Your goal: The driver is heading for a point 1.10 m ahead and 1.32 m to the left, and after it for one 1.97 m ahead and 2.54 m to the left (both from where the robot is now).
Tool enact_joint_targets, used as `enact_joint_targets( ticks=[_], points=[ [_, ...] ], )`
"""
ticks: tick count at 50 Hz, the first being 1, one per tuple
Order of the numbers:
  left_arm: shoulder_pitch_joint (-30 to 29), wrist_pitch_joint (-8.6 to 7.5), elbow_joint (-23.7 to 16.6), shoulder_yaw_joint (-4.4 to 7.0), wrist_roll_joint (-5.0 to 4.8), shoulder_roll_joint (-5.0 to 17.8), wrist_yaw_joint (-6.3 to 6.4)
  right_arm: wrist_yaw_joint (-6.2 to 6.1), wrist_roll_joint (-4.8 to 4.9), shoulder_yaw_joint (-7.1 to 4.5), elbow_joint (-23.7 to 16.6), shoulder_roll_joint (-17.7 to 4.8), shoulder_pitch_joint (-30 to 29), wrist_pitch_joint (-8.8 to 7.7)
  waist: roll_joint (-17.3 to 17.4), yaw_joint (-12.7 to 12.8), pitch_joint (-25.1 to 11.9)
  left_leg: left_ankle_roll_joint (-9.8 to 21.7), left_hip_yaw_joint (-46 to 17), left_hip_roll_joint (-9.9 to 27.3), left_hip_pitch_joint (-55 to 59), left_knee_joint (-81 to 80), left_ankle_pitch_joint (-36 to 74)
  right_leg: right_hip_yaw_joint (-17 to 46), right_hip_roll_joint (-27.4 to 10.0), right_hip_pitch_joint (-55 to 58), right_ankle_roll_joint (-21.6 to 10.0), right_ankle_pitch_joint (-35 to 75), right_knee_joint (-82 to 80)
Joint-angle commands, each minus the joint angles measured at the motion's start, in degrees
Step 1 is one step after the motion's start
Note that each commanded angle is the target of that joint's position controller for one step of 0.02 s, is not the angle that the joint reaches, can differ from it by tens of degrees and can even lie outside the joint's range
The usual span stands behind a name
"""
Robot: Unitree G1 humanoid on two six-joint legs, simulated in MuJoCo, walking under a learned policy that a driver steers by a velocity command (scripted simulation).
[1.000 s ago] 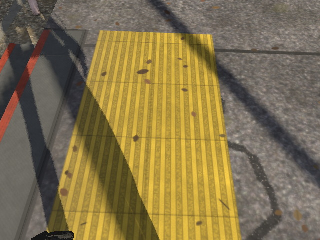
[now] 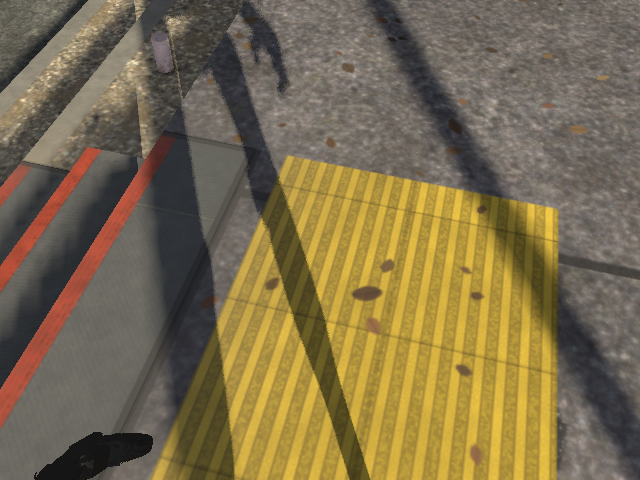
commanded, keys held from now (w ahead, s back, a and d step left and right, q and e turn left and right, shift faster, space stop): w+q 1.00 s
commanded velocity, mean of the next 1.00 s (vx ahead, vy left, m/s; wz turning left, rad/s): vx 0.50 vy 0.00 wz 0.59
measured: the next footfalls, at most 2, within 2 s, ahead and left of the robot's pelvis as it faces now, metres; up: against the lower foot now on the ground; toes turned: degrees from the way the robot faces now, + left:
right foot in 0.06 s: +0.21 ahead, -0.14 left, +0.00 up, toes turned +8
left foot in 0.60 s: +0.43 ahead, +0.18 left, +0.00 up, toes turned +24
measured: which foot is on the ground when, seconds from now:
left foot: down 0.00-0.08, up 0.10-0.58, down 0.60-1.00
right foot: up 0.00-0.04, down 0.06-0.58, up 0.60-1.00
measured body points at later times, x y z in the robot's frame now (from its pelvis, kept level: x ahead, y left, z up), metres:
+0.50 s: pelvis +0.26 +0.00 -0.01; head +0.29 +0.01 +0.44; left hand +0.18 +0.28 -0.13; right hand +0.55 -0.15 -0.08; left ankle +0.38 +0.18 -0.70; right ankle +0.17 -0.14 -0.74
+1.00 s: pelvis +0.52 +0.13 +0.00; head +0.54 +0.16 +0.45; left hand +0.57 +0.43 -0.10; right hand +0.72 -0.05 -0.11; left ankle +0.40 +0.16 -0.74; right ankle +0.75 +0.08 -0.70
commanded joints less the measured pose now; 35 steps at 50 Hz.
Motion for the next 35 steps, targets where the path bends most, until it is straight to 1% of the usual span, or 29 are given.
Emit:
enact_joint_targets(
  ticks=[1,2,3,4,5,6,7,8,9,10,11,12,13,16,18,20,22,24,25,26,27,28,29,30,31,32,33,34,35],
  points=[
    [-1.74,-1.71,-4.13,2.91,-0.66,7.4,-0.16,-0.41,0.0,-2.56,-2.86,-8.64,0.1,0.0,8.88,2.66,-2.33,6.61,-14.26,13.69,-2.08,-1.32,9.98,-1.43,1.95,10.05,-1.96,-3.54,-3.18],
    [1.96,-1.96,-3.11,3.52,-0.62,8.0,-0.01,-0.37,-0.1,-2.29,-3.16,-7.62,-0.72,0.13,9.13,4.87,-3.31,5.46,-14.09,12.53,-2.63,1.71,10.7,-2.28,1.76,15.2,-3.42,-3.76,-5.54],
    [7.6,-2.22,-2.35,4.37,0.03,9.77,0.4,-0.19,-0.43,-1.45,-3.72,-5.17,-0.97,-0.06,7.89,7.7,-7.62,3.58,-11.57,10.09,-5.52,9.72,10.9,0.32,-2.23,25.34,-6.01,-5.12,-5.49],
    [16.11,-2.13,-1.6,5.23,0.5,12.94,0.88,-0.08,-1.44,-0.11,-4.58,-1.21,0.78,-0.29,-0.72,10.07,-15.37,1.07,-4.9,5.38,-13.09,26.59,-2.6,11.53,-13.06,39.73,-9.68,-8.89,-5.58],
    [19.53,-1.2,0.78,6.16,0.65,16.35,0.37,-0.09,0.67,0.27,-6.65,-1.12,7.03,-0.75,-20.41,6.73,-18.56,-1.48,1.19,1.11,-32.62,42.42,-17.36,38.78,-23.52,51.39,-18.51,-25.52,-11.6],
    [16.81,-1.0,-0.69,5.06,-0.3,10.6,0.12,-0.34,1.04,-0.93,-4.68,-7.12,5.91,-0.67,-10.85,8.1,-12.44,-2.66,-0.02,5.7,-38.01,48.8,-13.56,38.4,-22.46,47.01,-17.17,-34.42,-14.02],
    [15.17,-0.63,-0.97,4.28,-0.26,7.78,0.38,-0.24,0.46,-1.62,-5.3,-9.12,-0.02,-0.34,-5.67,9.4,-6.56,-3.14,1.43,7.31,-38.8,50.35,-8.14,28.3,-19.79,41.35,-14.66,-30.28,-13.86],
    [12.95,-0.42,-1.11,3.8,0.26,6.89,0.37,-0.22,-0.12,-1.62,-5.68,-8.16,-2.49,-0.1,-1.87,8.53,-3.53,-3.6,2.54,9.02,-36.88,49.27,-4.14,20.99,-17.14,35.46,-13.52,-21.69,-14.73],
    [11.48,-0.28,-0.56,3.47,0.4,5.72,0.46,-0.02,-0.56,-1.82,-6.42,-7.51,-4.28,-0.1,-2.05,7.75,-1.35,-3.84,2.64,10.51,-36.15,46.78,-1.59,15.93,-15.05,31.87,-13.27,-15.54,-15.72],
    [10.91,-0.33,-0.16,3.23,0.68,5.28,0.6,0.42,-0.19,-1.8,-6.7,-6.53,-4.09,0.05,-3.84,6.71,-0.67,-3.89,3.27,11.86,-33.86,45.5,-0.08,11.58,-13.47,29.0,-12.65,-11.97,-16.99],
    [10.84,-0.52,0.38,3.23,0.57,4.91,0.6,0.67,0.14,-1.65,-6.73,-5.46,-3.82,0.28,-4.95,6.38,-0.57,-4.05,4.23,12.32,-32.93,44.54,0.67,8.65,-12.58,27.76,-12.77,-9.75,-18.15],
    [11.08,-0.71,1.04,3.32,0.34,5.07,0.56,0.82,0.21,-1.44,-6.93,-4.39,-4.1,0.52,-5.01,6.23,-0.42,-4.3,4.99,12.59,-33.08,43.73,1.16,6.19,-12.39,27.17,-13.28,-7.33,-19.01],
    [11.3,-0.86,1.68,3.58,0.21,5.78,0.55,0.89,0.08,-1.26,-7.41,-3.77,-4.97,0.7,-4.39,6.16,0.0,-4.61,5.26,12.9,-33.93,42.29,2.15,4.26,-12.64,26.93,-13.82,-5.06,-19.84],
    [11.85,-0.74,3.44,4.23,0.33,7.75,0.65,1.16,-0.2,-0.78,-8.55,-2.79,-8.1,0.7,-2.61,6.58,0.35,-5.41,5.6,13.5,-36.32,35.44,7.48,-0.93,-13.39,28.65,-14.65,2.06,-20.75],
    [11.59,-0.4,4.21,4.3,0.21,8.46,0.76,1.78,-0.13,-0.52,-8.86,-2.43,-10.38,0.33,-2.22,7.26,0.57,-5.16,6.9,13.36,-35.11,28.82,13.34,-5.21,-12.54,29.4,-13.84,4.48,-20.84],
    [12.48,-0.06,5.18,4.36,-0.03,9.27,0.92,2.52,-0.16,-0.11,-9.73,-1.65,-14.28,-0.11,-1.83,8.71,1.59,-4.52,8.97,12.81,-33.22,22.27,18.07,-8.65,-12.13,29.84,-12.95,5.27,-20.85],
    [14.33,0.4,6.41,4.51,-0.52,10.12,1.02,3.22,-0.02,0.15,-10.94,-1.17,-17.8,-0.29,-1.51,9.88,2.66,-3.62,10.76,12.28,-32.44,17.76,19.01,-10.54,-12.92,31.91,-12.4,5.67,-20.69],
    [15.49,1.03,7.4,4.78,-1.1,11.0,1.01,3.89,0.19,0.05,-12.09,-1.48,-19.91,-0.3,-1.66,9.95,3.51,-2.25,12.12,11.63,-31.99,14.55,16.89,-12.14,-14.08,34.98,-11.59,8.79,-19.48],
    [15.54,1.39,7.67,4.95,-1.34,11.53,1.04,4.17,0.16,-0.18,-12.53,-1.98,-20.19,-0.27,-1.94,9.42,3.4,-1.28,13.17,10.81,-30.71,13.34,14.59,-13.21,-14.48,36.28,-11.05,13.45,-17.9],
    [15.28,1.7,7.71,5.2,-1.52,12.39,1.2,4.28,-0.05,-0.62,-12.73,-2.84,-19.49,-0.14,-2.73,8.29,2.37,-0.1,14.66,9.22,-27.82,12.53,11.75,-14.53,-14.54,37.21,-10.39,22.47,-14.99],
    [15.18,2.03,7.69,5.54,-1.74,13.44,1.47,4.25,-0.32,-1.28,-12.55,-4.05,-17.46,0.12,-3.94,6.63,0.4,1.17,16.37,7.13,-23.64,12.38,8.74,-15.71,-14.48,38.0,-9.81,32.8,-10.45],
    [14.78,2.48,7.56,5.79,-1.85,14.2,1.78,4.12,-0.41,-2.39,-11.47,-5.98,-12.22,0.34,-4.31,3.31,-2.83,2.83,17.62,4.81,-16.49,11.42,7.26,-16.92,-13.95,37.46,-9.1,40.53,-2.44],
    [14.08,2.69,7.18,5.51,-1.96,13.6,2.08,3.47,-0.2,-4.16,-8.96,-8.8,-2.51,0.59,-2.77,-2.03,-7.75,5.16,17.28,2.87,-2.22,7.84,11.22,-18.38,-12.16,31.67,-7.41,39.44,9.71],
    [15.63,2.3,6.0,4.2,-0.19,10.23,2.14,2.14,0.13,-5.79,-7.09,-13.3,5.85,1.29,4.93,-4.66,-13.03,8.62,4.21,10.93,15.71,7.2,12.21,-18.32,-9.29,16.36,-5.03,15.51,27.75],
    [20.93,0.64,2.4,1.65,1.34,3.03,0.97,2.18,0.24,-5.89,-8.34,-18.68,2.5,0.42,17.91,3.14,-20.26,20.11,-30.21,25.16,32.27,0.17,1.16,-10.36,2.78,-7.25,-2.29,-34.62,46.24],
    [13.5,-1.23,2.04,2.84,-0.7,9.11,0.2,2.37,-0.02,-4.62,-9.09,-12.78,4.51,-0.21,10.22,-2.41,-23.13,18.95,-34.34,25.62,32.16,-6.01,-5.05,-0.71,1.01,-12.84,-3.14,-32.48,50.05],
    [8.96,-2.16,0.34,3.21,-2.4,10.44,-0.03,2.44,-0.51,-3.77,-8.43,-10.55,2.12,-0.94,8.38,-1.89,-13.82,16.26,-26.05,23.87,24.97,-6.96,-0.62,-1.52,-1.18,-15.81,-4.17,-26.63,47.78],
    [8.47,-2.56,0.54,2.87,-1.59,9.38,0.43,2.37,-0.36,-3.35,-8.56,-9.27,-1.41,-1.27,2.81,0.88,-9.08,14.46,-19.68,21.31,16.0,-7.04,5.81,-1.64,-3.54,-13.0,-4.2,-21.97,42.9],
    [8.73,-2.41,1.04,3.15,-0.21,9.42,0.83,2.28,-0.59,-2.87,-9.07,-7.89,-4.78,-1.3,2.07,3.22,-6.07,13.28,-14.66,19.06,8.69,-7.58,12.66,-1.86,-4.89,-9.27,-3.55,-19.71,38.37]
  ],
)
Velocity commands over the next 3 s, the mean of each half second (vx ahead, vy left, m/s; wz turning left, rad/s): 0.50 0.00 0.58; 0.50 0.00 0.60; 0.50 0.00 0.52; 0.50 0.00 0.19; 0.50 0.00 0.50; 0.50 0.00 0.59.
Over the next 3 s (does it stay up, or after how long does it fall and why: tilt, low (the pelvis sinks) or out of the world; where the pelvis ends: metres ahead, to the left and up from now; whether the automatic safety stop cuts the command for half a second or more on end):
stays up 1.09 0.98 -0.29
